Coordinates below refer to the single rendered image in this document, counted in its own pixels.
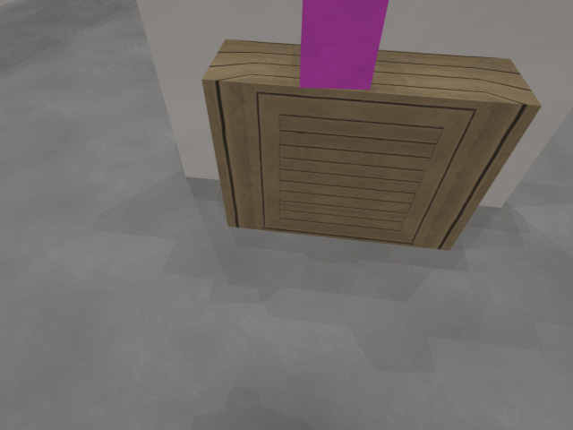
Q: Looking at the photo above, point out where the carton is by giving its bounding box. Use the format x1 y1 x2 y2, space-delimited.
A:
300 0 389 90

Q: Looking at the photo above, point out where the pedestal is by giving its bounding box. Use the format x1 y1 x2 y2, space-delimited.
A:
201 39 542 250

